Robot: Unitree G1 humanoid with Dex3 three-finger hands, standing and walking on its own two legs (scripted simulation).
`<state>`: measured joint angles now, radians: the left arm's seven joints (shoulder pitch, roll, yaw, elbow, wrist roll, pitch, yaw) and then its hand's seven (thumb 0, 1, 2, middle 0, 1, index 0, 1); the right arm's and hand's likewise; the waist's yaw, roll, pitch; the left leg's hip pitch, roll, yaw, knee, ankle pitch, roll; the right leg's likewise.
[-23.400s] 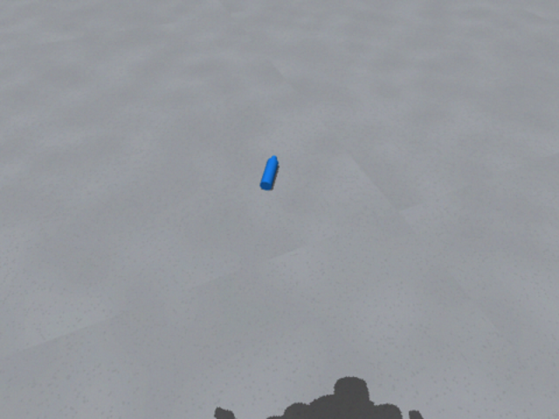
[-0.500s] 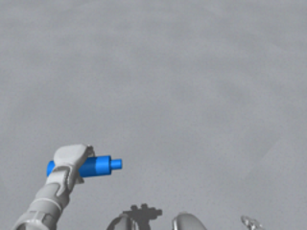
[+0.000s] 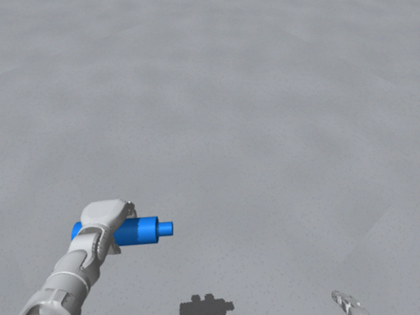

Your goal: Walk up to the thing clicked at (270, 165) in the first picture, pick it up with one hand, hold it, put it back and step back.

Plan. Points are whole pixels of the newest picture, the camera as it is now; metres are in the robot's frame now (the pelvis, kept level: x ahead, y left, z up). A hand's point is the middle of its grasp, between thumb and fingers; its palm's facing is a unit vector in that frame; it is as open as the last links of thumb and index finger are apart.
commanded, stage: hold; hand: left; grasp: from above
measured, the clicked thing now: (125, 231) +0.31 +0.20 -0.10
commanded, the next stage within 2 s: crouch in 1.72 s
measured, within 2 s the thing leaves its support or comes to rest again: neither
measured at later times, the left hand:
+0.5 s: hand (108, 229) +0.30 +0.22 -0.05, palm faces -0.47 -0.05 -0.88, open 8.7 cm
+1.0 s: hand (104, 232) +0.28 +0.22 -0.03, palm faces -0.47 -0.05 -0.88, open 8.8 cm
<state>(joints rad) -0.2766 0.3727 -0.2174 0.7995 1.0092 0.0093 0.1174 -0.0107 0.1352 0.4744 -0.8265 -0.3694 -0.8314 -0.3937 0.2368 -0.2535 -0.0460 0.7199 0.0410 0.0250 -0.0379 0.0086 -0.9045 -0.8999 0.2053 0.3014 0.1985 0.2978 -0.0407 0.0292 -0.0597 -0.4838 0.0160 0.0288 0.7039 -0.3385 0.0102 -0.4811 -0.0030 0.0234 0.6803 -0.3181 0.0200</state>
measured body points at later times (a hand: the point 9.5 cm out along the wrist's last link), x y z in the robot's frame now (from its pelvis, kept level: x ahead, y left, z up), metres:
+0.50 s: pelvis +0.01 +0.00 +0.01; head +0.03 -0.01 +0.46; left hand +0.32 +0.22 +0.00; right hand +0.12 -0.27 -0.10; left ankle +0.01 +0.11 -0.72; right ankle +0.01 -0.13 -0.72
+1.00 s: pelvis +0.00 +0.00 +0.02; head +0.01 -0.02 +0.47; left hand +0.31 +0.22 +0.02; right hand +0.13 -0.26 -0.09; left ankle +0.01 +0.11 -0.72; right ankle +0.01 -0.13 -0.72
